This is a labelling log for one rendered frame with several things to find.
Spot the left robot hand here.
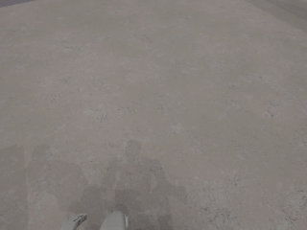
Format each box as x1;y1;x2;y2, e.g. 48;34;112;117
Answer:
60;213;87;230

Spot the robot left thigh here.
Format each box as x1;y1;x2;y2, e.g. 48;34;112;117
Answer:
100;212;129;230

